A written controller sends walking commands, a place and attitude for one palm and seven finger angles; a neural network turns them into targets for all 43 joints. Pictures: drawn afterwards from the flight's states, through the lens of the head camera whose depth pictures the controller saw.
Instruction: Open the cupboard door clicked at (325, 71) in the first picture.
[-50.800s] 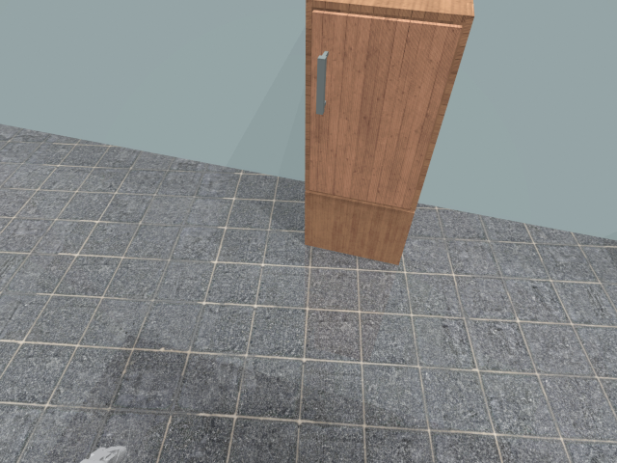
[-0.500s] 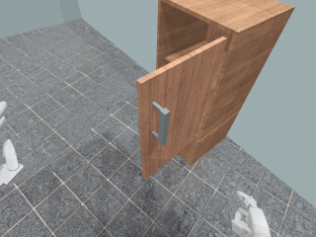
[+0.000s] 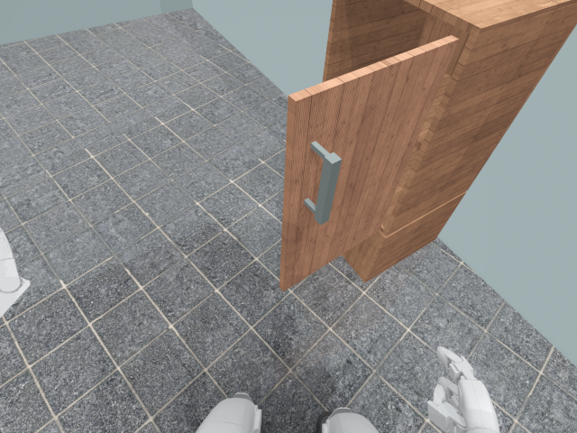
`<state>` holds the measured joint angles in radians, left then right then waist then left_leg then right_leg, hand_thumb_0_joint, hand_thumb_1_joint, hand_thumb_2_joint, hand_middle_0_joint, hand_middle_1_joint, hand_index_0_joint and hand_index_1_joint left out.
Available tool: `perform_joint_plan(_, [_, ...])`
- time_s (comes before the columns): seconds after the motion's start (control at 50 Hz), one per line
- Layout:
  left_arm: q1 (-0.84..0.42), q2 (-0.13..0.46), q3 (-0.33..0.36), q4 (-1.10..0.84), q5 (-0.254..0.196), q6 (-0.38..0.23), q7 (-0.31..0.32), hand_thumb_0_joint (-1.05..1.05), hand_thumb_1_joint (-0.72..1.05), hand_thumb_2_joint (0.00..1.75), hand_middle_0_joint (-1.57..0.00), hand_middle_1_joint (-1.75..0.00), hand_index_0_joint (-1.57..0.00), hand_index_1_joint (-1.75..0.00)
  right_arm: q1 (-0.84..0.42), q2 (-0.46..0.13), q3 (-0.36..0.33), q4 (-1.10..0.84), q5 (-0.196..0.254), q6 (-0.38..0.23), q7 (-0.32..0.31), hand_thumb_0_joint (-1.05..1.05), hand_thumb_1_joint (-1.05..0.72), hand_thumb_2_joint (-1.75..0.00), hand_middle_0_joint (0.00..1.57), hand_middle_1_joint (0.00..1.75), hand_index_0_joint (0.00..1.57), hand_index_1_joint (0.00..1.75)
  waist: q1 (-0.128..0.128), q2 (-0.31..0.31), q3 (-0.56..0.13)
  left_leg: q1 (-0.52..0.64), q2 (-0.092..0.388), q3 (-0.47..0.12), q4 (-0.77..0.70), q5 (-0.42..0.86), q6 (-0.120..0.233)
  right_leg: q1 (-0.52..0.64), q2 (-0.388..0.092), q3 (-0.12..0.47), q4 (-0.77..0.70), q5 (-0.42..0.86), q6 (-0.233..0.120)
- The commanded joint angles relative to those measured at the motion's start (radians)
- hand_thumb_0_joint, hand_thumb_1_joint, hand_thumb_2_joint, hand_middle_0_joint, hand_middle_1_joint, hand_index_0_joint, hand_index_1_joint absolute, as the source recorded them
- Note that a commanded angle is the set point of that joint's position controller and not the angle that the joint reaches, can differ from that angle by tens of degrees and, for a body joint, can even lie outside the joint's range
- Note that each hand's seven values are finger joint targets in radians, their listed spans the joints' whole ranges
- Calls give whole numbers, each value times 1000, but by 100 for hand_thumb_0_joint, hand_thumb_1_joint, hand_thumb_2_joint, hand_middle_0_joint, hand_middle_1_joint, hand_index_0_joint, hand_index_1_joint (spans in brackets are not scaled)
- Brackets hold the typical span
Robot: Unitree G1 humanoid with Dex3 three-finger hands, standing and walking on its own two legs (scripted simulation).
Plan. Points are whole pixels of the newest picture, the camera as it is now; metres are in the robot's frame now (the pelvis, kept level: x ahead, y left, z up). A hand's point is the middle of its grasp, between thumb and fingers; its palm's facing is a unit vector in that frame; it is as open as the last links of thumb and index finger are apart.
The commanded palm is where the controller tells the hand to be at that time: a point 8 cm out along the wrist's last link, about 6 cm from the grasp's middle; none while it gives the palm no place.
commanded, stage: step back with the hand held close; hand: left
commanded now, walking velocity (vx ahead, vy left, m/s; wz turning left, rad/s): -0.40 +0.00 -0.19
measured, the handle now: (319, 184) +0.51 -0.02 +0.02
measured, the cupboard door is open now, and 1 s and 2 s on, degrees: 93 93 93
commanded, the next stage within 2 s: stop stepping back and stand still in 0.26 s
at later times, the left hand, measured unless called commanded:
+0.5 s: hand out of the picture +0.14 +0.26 +0.19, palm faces +0.38 -0.84 -0.39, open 7.4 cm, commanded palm +0.07 +0.30 +0.20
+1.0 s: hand out of the picture +0.08 +0.23 +0.19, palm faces +0.33 -0.80 -0.50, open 7.4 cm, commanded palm +0.04 +0.26 +0.20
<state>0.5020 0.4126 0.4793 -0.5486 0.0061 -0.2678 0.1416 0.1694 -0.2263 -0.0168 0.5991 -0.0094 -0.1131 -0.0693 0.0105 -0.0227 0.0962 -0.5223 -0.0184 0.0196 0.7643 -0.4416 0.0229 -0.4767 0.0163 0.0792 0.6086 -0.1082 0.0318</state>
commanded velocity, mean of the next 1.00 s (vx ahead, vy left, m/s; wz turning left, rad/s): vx -0.03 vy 0.01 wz -0.08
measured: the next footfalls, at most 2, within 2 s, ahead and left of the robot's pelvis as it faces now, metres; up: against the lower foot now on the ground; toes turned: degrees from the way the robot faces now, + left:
right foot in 0.32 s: -0.13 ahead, -0.15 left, +0.00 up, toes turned +1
left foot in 0.50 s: -0.08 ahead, +0.10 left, +0.00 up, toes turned -1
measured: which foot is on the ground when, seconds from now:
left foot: down 0.00-0.30, up 0.32-0.48, down 0.50-0.90, up 0.92-1.00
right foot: down 0.00-0.06, up 0.08-0.30, down 0.32-0.50, up 0.52-0.86, down 0.88-1.00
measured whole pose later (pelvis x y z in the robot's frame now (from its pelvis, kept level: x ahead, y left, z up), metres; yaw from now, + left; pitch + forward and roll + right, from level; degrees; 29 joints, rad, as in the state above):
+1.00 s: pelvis -0.15 -0.01 +0.03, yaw -10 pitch +1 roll +2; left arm 0.56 0.39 0.44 -0.40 -0.03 -0.19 0.16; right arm 0.27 -0.22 0.00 0.70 0.00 -0.10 -0.06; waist 0.02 0.00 -0.03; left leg -0.42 0.01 0.05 0.85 -0.35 0.00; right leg -0.20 0.04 -0.09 0.47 -0.30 -0.10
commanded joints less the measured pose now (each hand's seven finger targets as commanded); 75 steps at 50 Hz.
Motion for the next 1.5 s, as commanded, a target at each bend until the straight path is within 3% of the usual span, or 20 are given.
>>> perform_joint_plan(0.0, [-67,217,99,-226,-31,-52,26,0,90,90,-20,-30,-20,-30,-30,-114,-50,-118,0,-31,-7,0,-90,-90,20,30,20,30,-45,-78,-178,329,31,-73,-107,-47,4,-211,-136,133,-245,-380,-82])
perform_joint_plan(0.06, [-59,205,149,-286,-12,-57,36,0,90,90,-20,-30,-20,-30,-93,-132,-54,-151,-26,-64,-29,0,-90,-90,20,30,20,30,-19,435,-223,-280,440,-514,-690,-442,187,273,132,-55,696,-367,11])
perform_joint_plan(0.12, [-79,255,181,-313,-41,-55,41,0,90,90,-20,-30,-20,-30,-91,-101,-90,-111,1,-104,-13,0,-90,-90,20,30,20,30,12,160,-316,105,360,-239,-477,21,126,79,76,-14,731,-415,-8])
perform_joint_plan(0.18, [50,191,150,-196,-59,-5,42,0,90,90,-20,-30,-20,-30,-122,-102,-97,-132,25,-108,16,0,-90,-90,20,30,20,30,24,346,-275,55,322,-25,-512,-107,40,204,51,-130,540,-442,-31])
perform_joint_plan(0.24, [-43,199,120,-195,-82,-16,23,0,90,90,-20,-30,-20,-30,-107,-89,-56,-115,11,-94,14,0,-90,-90,20,30,20,30,7,244,-142,41,293,12,-486,-95,-37,202,35,-139,43,-535,-75])
perform_joint_plan(0.3, [-210,266,60,-177,-35,-46,33,0,90,90,-20,-30,-20,-30,-137,-64,-44,-62,3,-90,24,0,-90,-90,20,30,20,30,28,-274,-8,77,39,-6,506,-24,-117,-244,-456,628,-554,-420,-297])
perform_joint_plan(0.38, [-299,229,15,-215,-11,-3,20,0,90,90,-20,-30,-20,-30,-138,-40,-7,-127,16,-89,-12,0,-90,-90,20,30,20,30,8,-294,-228,72,19,64,175,-6,-79,295,-222,169,-127,724,-160])
perform_joint_plan(0.44, [-97,170,28,-101,-28,45,25,0,90,90,-20,-30,-20,-30,-67,-69,0,-96,21,-76,-42,0,-90,-90,20,30,20,30,-33,41,-266,355,-15,111,-347,335,-48,291,-130,36,-4,527,-70])
perform_joint_plan(0.48, [-32,206,61,-231,-31,24,25,0,90,90,-20,-30,-20,-30,-28,-123,-31,-134,18,-89,-25,0,-90,-90,20,30,20,30,-15,320,-315,625,303,-194,-358,996,27,25,-44,-44,205,-258,-12])
perform_joint_plan(0.52, [-60,235,98,-271,-31,-10,10,0,90,90,-20,-30,-20,-30,-12,-124,-45,-145,10,-100,13,0,-90,-90,20,30,20,30,-15,141,-243,532,349,-252,-457,794,66,-10,27,-47,314,-478,-19])
perform_joint_plan(0.58, [110,262,156,-333,-37,4,5,0,90,90,-20,-30,-20,-30,10,-81,-24,-151,-4,-116,26,0,-90,-90,20,30,20,30,-28,314,-264,639,253,-119,-390,1137,-70,-47,15,-139,241,-294,-19])
perform_joint_plan(0.64, [232,215,118,-337,-51,16,-5,0,90,90,-20,-30,-20,-30,5,-89,-25,-164,-2,-104,31,0,-90,-90,20,30,20,30,-30,305,-232,462,221,-25,-436,874,-55,98,24,-175,188,-174,-21])
perform_joint_plan(0.82, [114,237,135,-100,-45,27,40,0,90,90,-20,-30,-20,-30,-12,-119,-30,-129,-7,-47,-35,0,-90,-90,20,30,20,30,-29,137,-125,114,231,-64,-515,-135,43,404,-26,-168,-165,-284,-64])
perform_joint_plan(0.88, [47,245,118,-57,-49,38,35,0,90,90,-20,-30,-20,-30,-24,-118,-33,-122,-2,-45,-17,0,-90,-90,20,30,20,30,-2,-216,-91,-25,47,-5,77,1,-12,289,-383,397,-455,-291,-237])
perform_joint_plan(1.0, [-74,150,-4,-28,-16,-5,35,0,90,90,-20,-30,-20,-30,-34,-93,-17,-66,10,-64,-16,0,-90,-90,20,30,20,30,-25,-36,-147,48,42,51,52,157,-19,368,-255,58,-285,358,-110])
perform_joint_plan(1.22, [37,197,80,-107,-45,-23,26,0,90,90,-20,-30,-20,-30,-29,-110,-30,-140,20,-46,-13,0,-90,-90,20,30,20,30,5,75,-193,393,130,-26,-323,589,33,293,-123,12,-190,242,9])
perform_joint_plan(1.28, [53,169,62,-13,-45,-3,14,0,90,90,-20,-30,-20,-30,-16,-97,-25,-129,18,-44,-15,0,-90,-90,20,30,20,30,-15,68,-198,380,104,4,-280,596,13,297,-118,14,-214,341,-9])
perform_joint_plan(1.3, [-43,24,-358,664,38,156,-117,0,90,90,-20,-30,-20,-30,-76,-271,-61,65,19,-71,69,0,-90,-90,20,30,20,30,-53,108,-151,288,133,-64,-180,695,28,217,-162,-70,-52,376,-59])
perform_joint_plan(1.36, [-97,-40,-364,746,23,258,-144,0,90,90,-20,-30,-20,-30,-25,-217,-46,78,9,23,66,0,-90,-90,20,30,20,30,-17,66,-195,181,200,-173,-281,470,70,212,-93,-78,-31,-131,-63])
perform_joint_plan(1.48, [-280,34,-394,1067,26,254,-135,0,90,90,-20,-30,-20,-30,-19,-195,-18,154,-13,94,65,0,-90,-90,20,30,20,30,-29,-210,-144,258,61,-76,-189,290,11,173,-209,36,-252,-90,-141])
